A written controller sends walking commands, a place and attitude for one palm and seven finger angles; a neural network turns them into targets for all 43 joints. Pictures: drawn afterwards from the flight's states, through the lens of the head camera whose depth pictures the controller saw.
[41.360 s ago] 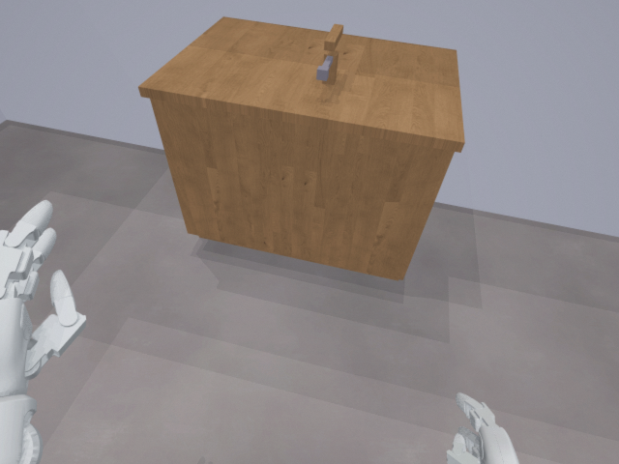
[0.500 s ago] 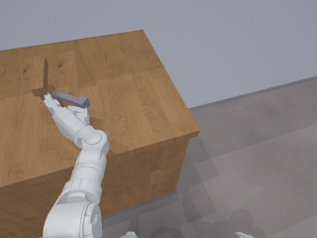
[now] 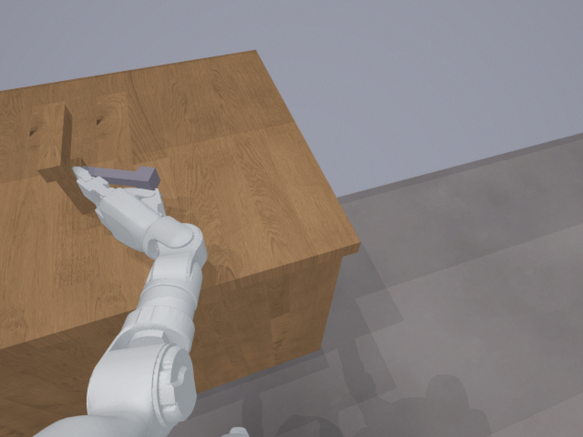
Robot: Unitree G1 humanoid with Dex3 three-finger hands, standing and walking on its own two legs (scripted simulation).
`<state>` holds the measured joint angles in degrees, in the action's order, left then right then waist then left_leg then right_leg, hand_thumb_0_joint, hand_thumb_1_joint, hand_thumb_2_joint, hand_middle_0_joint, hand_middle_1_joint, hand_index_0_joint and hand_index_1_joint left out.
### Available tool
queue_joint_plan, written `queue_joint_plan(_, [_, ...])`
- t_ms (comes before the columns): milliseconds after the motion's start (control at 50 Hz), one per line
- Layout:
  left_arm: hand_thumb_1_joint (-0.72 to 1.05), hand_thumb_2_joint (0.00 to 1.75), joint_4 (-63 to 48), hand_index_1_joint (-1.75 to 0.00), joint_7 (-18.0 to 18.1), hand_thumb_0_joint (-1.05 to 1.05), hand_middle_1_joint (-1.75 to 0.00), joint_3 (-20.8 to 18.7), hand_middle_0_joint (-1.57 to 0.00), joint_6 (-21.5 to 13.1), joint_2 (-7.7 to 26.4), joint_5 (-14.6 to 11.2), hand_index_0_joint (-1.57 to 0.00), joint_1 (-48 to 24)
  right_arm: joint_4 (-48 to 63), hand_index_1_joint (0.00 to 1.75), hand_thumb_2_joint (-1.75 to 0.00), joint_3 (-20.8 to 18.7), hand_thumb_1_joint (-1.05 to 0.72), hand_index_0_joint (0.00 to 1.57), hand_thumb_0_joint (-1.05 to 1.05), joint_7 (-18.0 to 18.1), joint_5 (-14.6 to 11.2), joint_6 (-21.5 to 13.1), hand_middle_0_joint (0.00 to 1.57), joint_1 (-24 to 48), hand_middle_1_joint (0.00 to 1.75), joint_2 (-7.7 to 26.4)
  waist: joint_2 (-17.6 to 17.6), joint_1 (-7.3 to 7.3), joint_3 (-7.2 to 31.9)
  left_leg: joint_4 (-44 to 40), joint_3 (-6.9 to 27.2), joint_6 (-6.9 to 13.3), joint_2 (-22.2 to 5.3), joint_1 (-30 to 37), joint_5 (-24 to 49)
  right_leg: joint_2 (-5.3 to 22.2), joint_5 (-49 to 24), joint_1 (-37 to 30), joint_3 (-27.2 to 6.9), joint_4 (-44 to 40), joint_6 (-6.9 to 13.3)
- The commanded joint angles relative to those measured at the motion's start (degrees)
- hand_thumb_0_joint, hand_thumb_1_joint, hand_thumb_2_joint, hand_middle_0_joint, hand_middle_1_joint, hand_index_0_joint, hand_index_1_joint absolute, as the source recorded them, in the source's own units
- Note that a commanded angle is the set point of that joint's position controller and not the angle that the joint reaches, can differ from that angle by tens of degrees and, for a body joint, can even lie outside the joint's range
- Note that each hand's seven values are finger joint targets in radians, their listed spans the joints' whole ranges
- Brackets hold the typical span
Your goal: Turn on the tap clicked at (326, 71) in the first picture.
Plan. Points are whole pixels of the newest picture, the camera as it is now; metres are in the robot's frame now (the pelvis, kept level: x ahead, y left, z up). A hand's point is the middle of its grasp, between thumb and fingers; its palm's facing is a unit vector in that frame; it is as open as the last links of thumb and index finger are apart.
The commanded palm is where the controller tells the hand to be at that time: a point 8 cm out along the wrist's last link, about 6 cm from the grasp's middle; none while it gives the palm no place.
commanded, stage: push the lever round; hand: left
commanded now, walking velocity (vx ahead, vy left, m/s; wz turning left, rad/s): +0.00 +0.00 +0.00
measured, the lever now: (146, 180) +0.47 +0.21 +0.08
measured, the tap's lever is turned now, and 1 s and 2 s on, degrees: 64 74 86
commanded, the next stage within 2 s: lift the hand up off the lever in 0.98 s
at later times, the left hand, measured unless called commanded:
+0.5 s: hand (165, 191) +0.46 +0.18 +0.07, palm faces +0.83 -0.55 -0.12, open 8.0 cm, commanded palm +0.42 +0.19 +0.08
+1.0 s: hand (169, 186) +0.47 +0.18 +0.07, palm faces +0.85 -0.50 -0.14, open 8.1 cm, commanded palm +0.44 +0.20 +0.08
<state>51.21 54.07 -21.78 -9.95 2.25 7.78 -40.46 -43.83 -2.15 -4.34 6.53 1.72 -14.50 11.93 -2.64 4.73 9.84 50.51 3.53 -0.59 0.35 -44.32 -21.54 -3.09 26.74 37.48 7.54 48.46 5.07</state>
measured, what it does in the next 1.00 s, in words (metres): stands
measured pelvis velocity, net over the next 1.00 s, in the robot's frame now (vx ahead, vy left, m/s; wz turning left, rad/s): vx -0.02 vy -0.01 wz -0.02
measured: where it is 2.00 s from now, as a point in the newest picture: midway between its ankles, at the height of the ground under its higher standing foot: outside the picture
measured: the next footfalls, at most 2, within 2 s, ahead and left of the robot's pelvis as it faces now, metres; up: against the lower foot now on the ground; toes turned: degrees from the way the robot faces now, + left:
none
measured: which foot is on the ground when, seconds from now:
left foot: down 0.00-1.00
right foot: down 0.00-1.00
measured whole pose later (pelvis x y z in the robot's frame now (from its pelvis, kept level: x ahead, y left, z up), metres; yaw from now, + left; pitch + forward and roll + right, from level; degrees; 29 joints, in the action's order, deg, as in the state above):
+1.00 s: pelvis -0.02 -0.01 +0.00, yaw -1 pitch +18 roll -1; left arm 65.3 60.9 -28.3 -14.1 8.4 11.9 -50.7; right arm -45.1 -0.8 -2.2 6.9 -0.6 -16.5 12.1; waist -2.0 9.1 9.4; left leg 50.0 3.6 -0.5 -0.9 -47.9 -19.8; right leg -4.3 24.7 41.4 7.6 48.1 5.8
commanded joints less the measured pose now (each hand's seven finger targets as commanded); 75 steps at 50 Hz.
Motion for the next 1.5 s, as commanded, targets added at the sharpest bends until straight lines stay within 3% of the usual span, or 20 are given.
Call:
queue_joint_plan(0, [0.90,0.90,-9.67,-0.15,-1.53,0.00,-0.15,3.10,-0.15,-2.42,7.97,2.93,-0.15,-27.06,5.20,0.30,-0.90,-2.16,-0.90,0.20,0.00,0.32,-0.18,-1.51,0.20,-1.73,0.30,7.43,4.02,2.79,18.16,-1.67,-0.68,2.49,0.51,13.19,15.30,3.30,-26.09,-6.79,-5.59,-8.25,-4.93])
queue_joint_plan(80, [0.90,0.90,-9.03,-0.15,-1.38,0.00,-0.15,1.30,-0.15,-3.11,10.09,3.06,-0.15,-28.34,4.99,0.30,-0.90,-2.22,-0.90,0.20,0.00,0.53,-0.18,-1.65,0.20,-2.24,0.30,7.42,4.04,2.66,18.67,-1.60,-0.99,2.70,0.79,12.00,14.00,3.64,-26.59,-7.88,-6.26,-8.57,-5.34])
queue_joint_plan(120, [0.90,0.90,-9.29,-0.15,-1.27,0.00,-0.15,0.74,-0.15,-3.47,10.97,3.39,-0.15,-29.11,4.58,0.30,-0.90,-2.36,-0.90,0.20,0.00,0.68,-0.14,-1.50,0.20,-2.25,0.30,7.53,2.10,2.50,19.37,-1.60,-0.84,2.60,0.84,12.34,14.47,3.53,-26.23,-7.64,-6.27,-8.03,-5.01])
queue_joint_plan(160, [0.90,0.90,-7.49,-0.15,-1.40,0.00,-0.15,2.43,-0.15,-3.53,9.20,3.76,-0.15,-29.48,4.67,0.30,-0.90,-2.20,-0.90,0.20,0.00,0.53,-0.07,-1.57,0.20,-2.49,0.30,7.28,2.84,3.20,18.28,-1.77,-1.00,2.68,0.72,12.46,13.91,3.40,-24.97,-6.61,-5.95,-8.39,-5.07])
queue_joint_plan(200, [0.90,0.90,-6.64,-0.15,-1.20,0.00,-0.15,1.01,-0.15,-3.51,11.09,3.96,-0.15,-29.87,4.74,0.30,-0.90,-2.13,-0.90,0.20,0.00,0.69,-0.05,-1.58,0.20,-2.48,0.30,7.45,3.42,3.21,18.39,-1.59,-1.20,2.80,0.83,10.93,12.90,3.73,-25.64,-7.51,-6.63,-8.69,-5.46])
queue_joint_plan(220, [0.90,0.90,-7.70,-0.15,-1.06,0.00,-0.15,0.45,-0.15,-3.91,12.06,4.21,-0.15,-31.63,4.32,0.30,-0.90,-2.32,-0.90,0.20,0.00,0.77,-0.05,-1.47,0.20,-2.75,0.30,7.65,1.82,3.17,19.03,-1.71,-0.92,2.68,0.77,11.62,13.38,3.63,-24.77,-7.26,-6.33,-8.24,-5.02])
queue_joint_plan(240, [0.90,0.90,-6.96,-0.15,-1.11,0.00,-0.15,1.43,-0.15,-3.95,10.77,4.14,-0.15,-31.54,4.63,0.30,-0.90,-2.20,-0.90,0.20,0.00,0.74,-0.05,-1.63,0.20,-2.66,0.30,7.32,2.71,3.45,18.59,-1.67,-1.24,2.84,0.89,11.36,12.83,3.63,-24.98,-7.07,-6.56,-8.59,-5.36])
queue_joint_plan(320, [0.90,0.90,-5.40,-0.15,-0.77,0.00,-0.15,-0.38,-0.15,-4.47,13.37,4.59,-0.15,-33.28,4.07,0.30,-0.90,-2.26,-0.90,0.20,0.00,0.96,-0.02,-1.67,0.20,-3.09,0.30,7.70,2.26,3.64,18.39,-1.76,-1.05,2.90,0.80,10.34,11.64,3.70,-23.25,-6.80,-6.78,-8.68,-5.24])
queue_joint_plan(340, [0.90,0.90,-5.19,-0.15,-0.76,0.00,-0.15,1.05,-0.15,-4.66,12.02,4.72,-0.15,-34.12,4.25,0.30,-0.90,-2.10,-0.90,0.20,0.00,0.89,0.00,-1.80,0.20,-3.10,0.30,7.56,2.59,4.06,18.10,-1.93,-1.12,3.01,0.80,10.62,11.45,3.52,-22.74,-6.27,-6.68,-8.85,-5.32])
queue_joint_plan(480, [0.90,0.90,-1.96,-0.15,0.02,0.00,-0.15,1.38,-0.15,-5.26,12.69,5.69,-0.15,-37.27,3.60,0.30,-0.90,-1.98,-0.90,0.20,0.00,0.94,0.23,-2.22,0.20,-3.54,0.30,7.75,1.81,5.07,17.68,-1.99,-0.95,3.21,0.53,10.11,8.99,2.97,-17.44,-3.66,-6.61,-9.37,-5.00])
queue_joint_plan(520, [0.90,0.90,-2.44,-0.15,0.42,0.00,-0.15,0.13,-0.15,-5.70,14.64,6.08,-0.15,-38.87,3.20,0.30,-0.90,-2.07,-0.90,0.20,0.00,1.04,0.33,-2.25,0.20,-3.91,0.30,8.01,0.39,4.92,18.58,-2.14,-0.62,3.15,0.49,10.34,9.07,2.98,-17.08,-3.81,-6.62,-9.06,-4.75])
queue_joint_plan(560, [0.90,0.90,-1.78,-0.15,0.70,0.00,-0.15,0.69,-0.15,-5.85,13.75,6.14,-0.15,-38.47,3.39,0.30,-0.90,-2.00,-0.90,0.20,0.00,0.94,0.39,-2.48,0.20,-4.08,0.30,7.74,1.16,5.14,19.62,-2.01,-0.86,3.25,0.49,10.57,9.43,2.72,-17.41,-3.89,-6.47,-9.03,-4.89])
queue_joint_plan(820, [0.90,0.90,1.27,-0.15,0.92,0.00,-0.15,-2.13,-0.15,-5.76,21.19,7.43,-0.15,-42.57,2.93,0.30,-0.90,-1.43,-0.90,0.20,0.00,2.44,0.10,-3.20,0.20,-5.17,0.30,8.64,1.91,6.39,18.55,-3.01,-1.18,3.81,0.14,6.97,6.08,3.15,-15.27,-5.58,-8.18,-10.60,-5.48])
queue_joint_plan(860, [0.90,0.90,1.31,-0.15,0.99,0.00,-0.15,-1.18,-0.15,-6.10,20.35,7.77,-0.15,-42.49,3.10,0.30,-0.90,-1.37,-0.90,0.20,0.00,2.39,0.12,-3.42,0.20,-5.50,0.30,8.36,1.01,6.48,19.15,-3.06,-1.23,3.82,0.10,7.98,6.83,2.79,-15.74,-5.11,-7.89,-10.44,-5.43])
queue_joint_plan(920, [0.90,0.90,2.35,-0.15,0.85,0.00,-0.15,-2.02,-0.15,-5.97,21.97,7.97,-0.15,-42.77,3.07,0.30,-0.90,-1.25,-0.90,0.20,0.00,2.73,0.04,-3.49,0.20,-5.55,0.30,8.66,1.51,6.86,17.94,-3.21,-1.28,3.92,0.05,6.56,5.88,3.05,-15.49,-5.55,-8.40,-10.81,-5.62])
queue_joint_plan(1080, [0.90,0.90,-0.64,-0.15,0.05,0.00,-0.15,-5.18,-0.15,-6.86,27.27,8.41,-0.15,-42.33,3.87,0.30,-0.90,-1.09,-0.90,0.20,0.00,3.25,-0.04,-3.41,0.20,-6.48,0.30,8.65,0.33,5.87,21.37,-2.42,-1.53,3.80,0.26,5.33,7.68,3.93,-23.36,-10.27,-9.93,-10.10,-6.57])
queue_joint_plan(1240, [0.90,0.90,-1.65,-0.15,-0.70,0.00,-0.15,-5.01,-0.15,-6.36,27.36,8.24,-0.15,-42.10,4.19,0.30,-0.90,-1.04,-0.90,0.20,0.00,3.08,-0.14,-3.78,0.20,-6.12,0.30,8.58,-0.13,5.99,19.36,-2.95,-1.53,3.92,0.26,5.46,6.05,3.72,-20.48,-9.75,-10.26,-11.17,-6.68])
queue_joint_plan(1300, [0.90,0.90,-2.77,-0.15,-0.88,0.00,-0.15,-7.51,-0.15,-6.12,30.60,7.63,-0.15,-41.60,4.29,0.30,-0.90,-0.94,-0.90,0.20,0.00,3.18,-0.22,-3.96,0.20,-6.23,0.30,8.85,1.06,5.25,20.04,-2.62,-1.34,3.85,0.26,3.75,5.53,4.33,-21.51,-11.92,-11.67,-11.58,-7.19])
queue_joint_plan(1420, [0.90,0.90,-4.46,-0.15,-1.76,0.00,-0.15,-8.10,-0.15,-5.80,32.18,7.75,-0.15,-42.30,4.39,0.30,-0.90,-1.00,-0.90,0.20,0.00,3.33,-0.36,-4.07,0.20,-6.59,0.30,8.78,-0.76,5.08,20.70,-2.89,-1.19,3.85,0.23,4.71,6.58,4.49,-23.03,-12.81,-11.69,-11.09,-7.01])
queue_joint_plan(1480, [0.90,0.90,-5.23,-0.15,-1.93,0.00,-0.15,-6.96,-0.15,-5.43,30.90,7.92,-0.15,-41.92,4.64,0.30,-0.90,-0.93,-0.90,0.20,0.00,3.26,-0.32,-4.37,0.20,-6.39,0.30,8.56,-0.42,5.26,20.80,-2.64,-1.35,3.82,0.27,4.65,6.65,4.43,-23.96,-12.78,-12.03,-11.09,-7.34])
